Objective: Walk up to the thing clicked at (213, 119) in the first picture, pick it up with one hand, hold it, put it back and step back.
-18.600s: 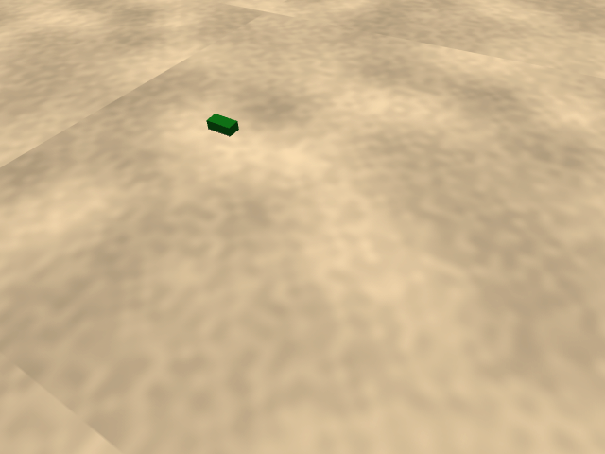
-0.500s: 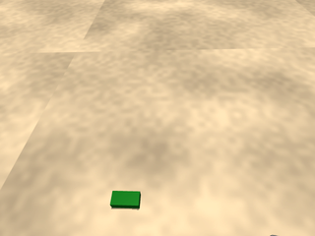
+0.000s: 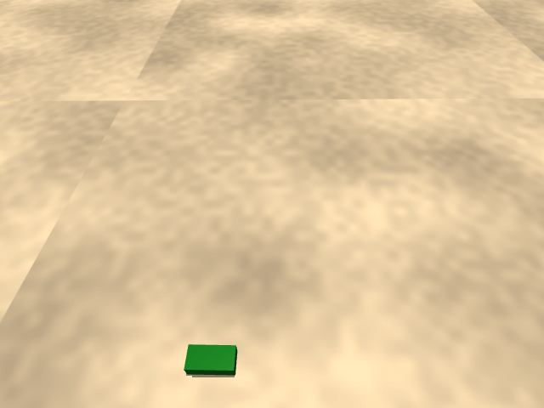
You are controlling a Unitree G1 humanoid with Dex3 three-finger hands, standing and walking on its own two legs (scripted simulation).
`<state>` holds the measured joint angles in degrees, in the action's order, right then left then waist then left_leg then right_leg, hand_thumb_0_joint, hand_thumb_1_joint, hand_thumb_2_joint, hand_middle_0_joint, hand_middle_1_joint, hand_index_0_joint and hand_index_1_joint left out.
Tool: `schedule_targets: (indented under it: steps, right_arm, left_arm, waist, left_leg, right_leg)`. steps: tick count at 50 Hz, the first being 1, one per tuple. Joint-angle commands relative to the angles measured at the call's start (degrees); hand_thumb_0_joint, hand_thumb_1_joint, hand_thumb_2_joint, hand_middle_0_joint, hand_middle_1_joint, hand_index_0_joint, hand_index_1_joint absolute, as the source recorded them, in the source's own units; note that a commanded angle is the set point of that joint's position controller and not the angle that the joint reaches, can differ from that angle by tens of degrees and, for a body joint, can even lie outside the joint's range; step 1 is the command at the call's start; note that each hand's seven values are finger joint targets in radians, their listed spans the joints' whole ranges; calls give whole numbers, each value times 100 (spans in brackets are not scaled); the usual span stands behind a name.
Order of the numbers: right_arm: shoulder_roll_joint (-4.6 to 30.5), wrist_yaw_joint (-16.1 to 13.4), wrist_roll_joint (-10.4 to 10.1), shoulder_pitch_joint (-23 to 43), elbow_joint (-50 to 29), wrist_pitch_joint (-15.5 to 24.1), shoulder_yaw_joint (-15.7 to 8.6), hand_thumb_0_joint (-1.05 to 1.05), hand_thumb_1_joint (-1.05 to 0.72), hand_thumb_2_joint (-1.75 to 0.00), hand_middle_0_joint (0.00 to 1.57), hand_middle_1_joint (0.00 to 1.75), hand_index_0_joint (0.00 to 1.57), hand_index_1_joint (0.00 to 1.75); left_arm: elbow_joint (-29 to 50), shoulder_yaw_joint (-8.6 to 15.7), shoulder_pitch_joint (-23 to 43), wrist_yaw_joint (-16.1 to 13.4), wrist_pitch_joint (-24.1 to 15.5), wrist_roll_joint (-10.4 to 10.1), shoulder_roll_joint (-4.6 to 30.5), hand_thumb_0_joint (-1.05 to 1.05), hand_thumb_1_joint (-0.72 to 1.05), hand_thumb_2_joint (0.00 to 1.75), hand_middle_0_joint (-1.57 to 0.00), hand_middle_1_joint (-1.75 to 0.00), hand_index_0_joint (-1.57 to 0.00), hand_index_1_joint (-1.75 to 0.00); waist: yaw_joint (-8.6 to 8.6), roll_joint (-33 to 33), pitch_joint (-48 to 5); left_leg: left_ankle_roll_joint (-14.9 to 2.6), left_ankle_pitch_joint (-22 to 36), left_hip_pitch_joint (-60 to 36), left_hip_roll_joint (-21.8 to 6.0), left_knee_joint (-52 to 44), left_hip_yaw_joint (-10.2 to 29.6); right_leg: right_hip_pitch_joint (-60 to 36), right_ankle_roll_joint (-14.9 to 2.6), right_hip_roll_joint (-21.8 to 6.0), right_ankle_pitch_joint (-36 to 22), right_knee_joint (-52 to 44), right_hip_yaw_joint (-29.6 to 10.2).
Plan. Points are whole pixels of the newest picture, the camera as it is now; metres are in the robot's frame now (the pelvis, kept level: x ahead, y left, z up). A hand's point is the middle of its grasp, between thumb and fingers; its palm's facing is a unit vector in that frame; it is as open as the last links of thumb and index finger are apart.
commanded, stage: walk up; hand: left
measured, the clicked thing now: (211, 359) +0.42 +0.24 -0.75
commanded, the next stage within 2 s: stand in 0.64 s
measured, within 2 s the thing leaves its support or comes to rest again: neither
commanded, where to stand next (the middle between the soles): +0.04 +0.00 m, yaw +0 degrees
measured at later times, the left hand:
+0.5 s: hand out of the picture +0.07 +0.26 -0.15, palm faces -0.01 -0.94 -0.35, open 7.4 cm
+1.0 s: hand out of the picture +0.09 +0.25 -0.15, palm faces -0.02 -0.94 -0.34, open 7.4 cm
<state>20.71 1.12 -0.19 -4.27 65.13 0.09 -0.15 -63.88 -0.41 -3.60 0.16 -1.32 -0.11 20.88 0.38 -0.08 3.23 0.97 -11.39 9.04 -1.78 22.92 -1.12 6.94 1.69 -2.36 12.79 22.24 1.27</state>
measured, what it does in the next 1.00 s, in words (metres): stands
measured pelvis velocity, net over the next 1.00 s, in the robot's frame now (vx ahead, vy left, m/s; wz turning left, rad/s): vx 0.01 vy -0.01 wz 0.01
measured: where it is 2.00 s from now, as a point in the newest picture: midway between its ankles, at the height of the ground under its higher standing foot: outside the picture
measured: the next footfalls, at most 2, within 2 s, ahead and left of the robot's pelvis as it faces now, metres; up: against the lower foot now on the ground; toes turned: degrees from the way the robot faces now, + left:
none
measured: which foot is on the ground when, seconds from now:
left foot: down 0.00-1.00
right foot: down 0.00-1.00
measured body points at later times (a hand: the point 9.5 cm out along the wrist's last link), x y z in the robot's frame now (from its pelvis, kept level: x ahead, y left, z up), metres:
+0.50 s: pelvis +0.00 +0.00 +0.00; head +0.01 +0.00 +0.45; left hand +0.07 +0.31 -0.13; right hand +0.08 -0.30 -0.13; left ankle +0.01 +0.13 -0.74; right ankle -0.01 -0.14 -0.74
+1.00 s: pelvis +0.01 -0.01 +0.00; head +0.02 -0.01 +0.45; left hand +0.09 +0.30 -0.13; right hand +0.09 -0.31 -0.13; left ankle +0.01 +0.13 -0.74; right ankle -0.01 -0.14 -0.74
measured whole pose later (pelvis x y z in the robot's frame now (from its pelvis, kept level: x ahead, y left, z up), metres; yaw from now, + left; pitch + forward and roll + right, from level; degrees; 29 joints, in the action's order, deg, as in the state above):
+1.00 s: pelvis +0.01 -0.01 +0.00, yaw +0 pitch -2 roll +0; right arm 20.2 0.5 0.3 -4.4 65.6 0.6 0.0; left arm -65.2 0.1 -5.1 0.3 -0.7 0.2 20.0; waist 0.4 -0.3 2.8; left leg 1.7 -9.3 7.3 -2.1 18.2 -0.7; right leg 5.3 1.3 -2.0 11.2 18.2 1.8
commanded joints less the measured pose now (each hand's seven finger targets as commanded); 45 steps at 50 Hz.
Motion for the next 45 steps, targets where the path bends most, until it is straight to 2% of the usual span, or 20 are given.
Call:
schedule_targets:
  steps: [1,3,8,12,21,28,31,32,34,36,38,45]
  right_arm:
    - [1208,-85,9,275,-291,130,-221,0,-90,-90,20,30,20,30]
    - [1223,-82,23,328,-274,119,-228,0,-90,-90,20,30,20,30]
    - [1195,-78,20,284,-255,121,-227,0,-90,-90,20,30,20,30]
    - [1214,-83,36,267,-229,107,-238,0,-90,-90,20,30,20,30]
    - [1194,-88,45,201,-222,96,-253,0,-90,-90,20,30,20,30]
    - [1162,-96,42,137,-218,104,-256,0,-90,-90,20,30,20,30]
    - [1144,-101,39,167,-253,103,-255,0,-90,-90,20,30,20,30]
    - [1119,-121,68,174,-290,130,-226,0,-90,-90,20,30,20,30]
    - [1194,-131,65,197,-280,148,-237,0,-90,-90,20,30,20,30]
    - [1156,-138,72,147,-284,155,-232,0,-90,-90,20,30,20,30]
    - [1165,-135,54,180,-275,152,-212,0,-90,-90,20,30,20,30]
    - [1155,-146,52,198,-302,175,-196,0,-90,-90,20,30,20,30]
  left_arm:
    - [226,270,279,-62,-107,28,1261,0,90,90,-20,-30,-20,-30]
    - [174,265,272,-56,-90,38,1246,0,90,90,-20,-30,-20,-30]
    - [109,284,214,-51,-107,57,1227,0,90,90,-20,-30,-20,-30]
    - [104,282,259,-52,-103,76,1229,0,90,90,-20,-30,-20,-30]
    - [86,299,163,-53,-95,94,1197,0,90,90,-20,-30,-20,-30]
    - [110,317,114,-62,-97,94,1181,0,90,90,-20,-30,-20,-30]
    - [112,313,77,-70,-91,81,1165,0,90,90,-20,-30,-20,-30]
    - [118,300,59,-81,-75,52,1197,0,90,90,-20,-30,-20,-30]
    - [136,287,23,-78,-67,43,1141,0,90,90,-20,-30,-20,-30]
    - [161,304,53,-79,-54,42,1179,0,90,90,-20,-30,-20,-30]
    - [144,291,40,-64,-50,41,1151,0,90,90,-20,-30,-20,-30]
    - [185,291,43,-56,-45,53,1169,0,90,90,-20,-30,-20,-30]
  waist:
    - [-50,-50,-548]
    - [-55,-96,-389]
    - [-48,0,-523]
    - [-23,-3,-454]
    - [-18,6,-372]
    - [-23,11,-545]
    - [-35,-7,-454]
    - [3,123,-355]
    - [-21,94,-399]
    - [0,21,-570]
    - [-10,-98,-537]
    - [-20,-73,-600]
  left_leg:
    - [-241,998,-277,-534,-508,478]
    - [-235,681,-203,-515,-591,491]
    - [-242,788,-344,-529,-582,482]
    - [-230,527,-319,-515,-668,484]
    - [-218,395,-242,-494,-720,530]
    - [-216,734,-309,-504,-667,537]
    - [-206,892,-313,-489,-635,522]
    - [-174,1100,-248,-601,-706,573]
    - [-161,1267,-342,-619,-645,560]
    - [-144,1346,-365,-619,-656,525]
    - [-139,1132,-295,-592,-693,520]
    - [-132,1489,-427,-638,-646,510]
  right_leg:
    - [-160,-259,-512,-984,-494,-368]
    - [-28,-240,-487,-715,-578,-370]
    - [-100,-233,-485,-765,-660,-384]
    - [-29,-232,-509,-652,-708,-397]
    - [7,-226,-484,-490,-754,-397]
    - [-144,-218,-494,-723,-676,-360]
    - [-72,-205,-482,-880,-669,-341]
    - [-36,-208,-543,-907,-658,-359]
    - [-60,-203,-560,-1003,-672,-379]
    - [-202,-224,-572,-1089,-614,-365]
    - [-239,-203,-574,-963,-671,-389]
    - [-251,-230,-594,-1249,-630,-380]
